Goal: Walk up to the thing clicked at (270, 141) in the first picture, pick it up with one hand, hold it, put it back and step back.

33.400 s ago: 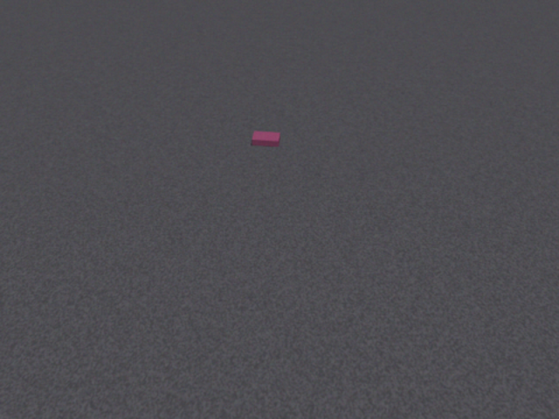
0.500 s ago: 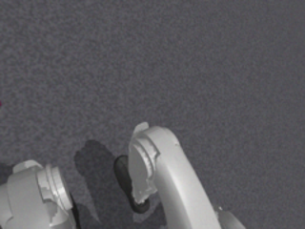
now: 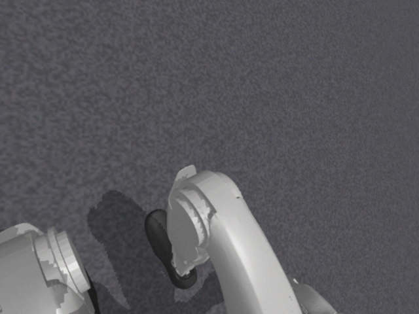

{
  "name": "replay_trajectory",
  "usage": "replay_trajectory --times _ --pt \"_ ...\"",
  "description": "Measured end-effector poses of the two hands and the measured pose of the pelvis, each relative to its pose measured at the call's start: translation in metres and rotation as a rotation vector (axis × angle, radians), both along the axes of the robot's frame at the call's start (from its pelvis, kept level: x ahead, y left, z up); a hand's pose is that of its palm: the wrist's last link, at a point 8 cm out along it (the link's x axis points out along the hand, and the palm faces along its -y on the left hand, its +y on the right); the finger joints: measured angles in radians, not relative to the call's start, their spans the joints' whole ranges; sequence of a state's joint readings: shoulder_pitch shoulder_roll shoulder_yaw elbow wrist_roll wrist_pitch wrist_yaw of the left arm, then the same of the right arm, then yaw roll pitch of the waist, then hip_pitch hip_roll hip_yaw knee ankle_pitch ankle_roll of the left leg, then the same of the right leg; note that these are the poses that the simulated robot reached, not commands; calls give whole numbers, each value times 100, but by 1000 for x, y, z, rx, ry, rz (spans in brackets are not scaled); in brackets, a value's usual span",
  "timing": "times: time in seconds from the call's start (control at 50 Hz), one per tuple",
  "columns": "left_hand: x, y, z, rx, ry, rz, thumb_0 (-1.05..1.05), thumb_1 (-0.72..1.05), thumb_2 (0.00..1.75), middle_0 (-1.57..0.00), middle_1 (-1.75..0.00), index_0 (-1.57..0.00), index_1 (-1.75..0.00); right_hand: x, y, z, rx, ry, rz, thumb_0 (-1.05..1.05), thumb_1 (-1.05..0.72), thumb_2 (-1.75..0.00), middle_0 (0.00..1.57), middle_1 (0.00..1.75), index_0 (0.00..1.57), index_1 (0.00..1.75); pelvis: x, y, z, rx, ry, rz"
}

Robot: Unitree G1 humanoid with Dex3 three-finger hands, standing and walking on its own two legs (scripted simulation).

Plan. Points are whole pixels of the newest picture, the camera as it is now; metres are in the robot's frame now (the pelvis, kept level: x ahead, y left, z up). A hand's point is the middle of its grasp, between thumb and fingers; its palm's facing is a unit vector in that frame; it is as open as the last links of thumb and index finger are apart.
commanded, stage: rest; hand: left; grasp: from above
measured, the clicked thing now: out of the picture +0.47 +0.33 -0.28
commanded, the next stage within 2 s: open in 0.28 s
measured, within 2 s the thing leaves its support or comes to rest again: rests again in 0.08 s
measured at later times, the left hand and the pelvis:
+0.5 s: hand out of the picture +0.47 +0.32 -0.26, palm faces -0.46 -0.10 -0.88, open 11.1 cm; pelvis +0.00 +0.00 +0.00, yaw -1 degrees
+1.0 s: hand out of the picture +0.47 +0.32 -0.25, palm faces -0.46 -0.11 -0.88, open 13.2 cm; pelvis -0.01 +0.00 +0.00, yaw -1 degrees
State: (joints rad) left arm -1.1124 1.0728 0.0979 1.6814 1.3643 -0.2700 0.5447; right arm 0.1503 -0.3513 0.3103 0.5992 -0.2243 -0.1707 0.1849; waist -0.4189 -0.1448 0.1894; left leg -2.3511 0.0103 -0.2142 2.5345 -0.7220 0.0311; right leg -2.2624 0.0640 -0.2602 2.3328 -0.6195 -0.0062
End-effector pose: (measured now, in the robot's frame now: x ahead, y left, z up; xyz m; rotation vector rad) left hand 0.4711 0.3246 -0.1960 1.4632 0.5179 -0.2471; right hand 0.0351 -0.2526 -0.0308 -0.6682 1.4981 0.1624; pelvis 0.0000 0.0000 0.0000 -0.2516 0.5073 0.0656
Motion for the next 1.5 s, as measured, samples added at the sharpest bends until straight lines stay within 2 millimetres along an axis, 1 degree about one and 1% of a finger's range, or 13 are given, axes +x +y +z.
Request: replay_trajectory --times 0.2,0.46,0.56,0.62,0.88,1.08,1.26,1.5 --pt "2 -2 -3 2 -10 -2 0 -10 54 -56 -59 -58 -57 4 5 3 13 -15 26 0 -91 -90 20 30 20 30 -1 2 0 -8 -4 -3" --pt "4 -2 -4 8 -6 12 0 -10 53 -57 -59 -59 -57 -1 11 2 39 -10 31 0 -91 -90 20 30 20 30 -2 3 1 -13 -10 -8" --pt "5 -3 -5 6 -2 15 0 -7 55 -51 -63 -54 -61 -4 14 2 46 0 30 0 -91 -90 20 30 20 30 -2 3 2 -15 -9 -9" --pt "6 -3 -5 2 -4 15 0 -9 58 -47 -66 -49 -64 -6 14 2 47 7 30 0 -91 -90 20 30 20 30 -3 2 2 -16 -9 -11" --pt "9 -2 2 14 -11 19 0 -26 76 -29 -82 -30 -81 -7 14 0 54 1 27 0 -90 -90 20 30 20 30 -4 2 2 -15 -17 -13" --pt "7 -4 0 4 -2 -2 0 -39 87 -17 -94 -19 -93 -10 17 -1 54 7 28 0 -90 -90 20 30 20 30 -6 2 2 -16 -23 -16" --pt "7 -1 -3 6 -15 2 0 -45 94 -11 -100 -12 -99 -7 17 1 43 8 36 0 -90 -90 20 30 20 30 -5 3 3 -20 -18 -16" --pt "11 2 0 11 -20 13 0 -47 96 -9 -102 -10 -101 -4 17 2 42 10 39 0 -90 -90 20 30 20 30 -4 3 3 -26 -13 -15"
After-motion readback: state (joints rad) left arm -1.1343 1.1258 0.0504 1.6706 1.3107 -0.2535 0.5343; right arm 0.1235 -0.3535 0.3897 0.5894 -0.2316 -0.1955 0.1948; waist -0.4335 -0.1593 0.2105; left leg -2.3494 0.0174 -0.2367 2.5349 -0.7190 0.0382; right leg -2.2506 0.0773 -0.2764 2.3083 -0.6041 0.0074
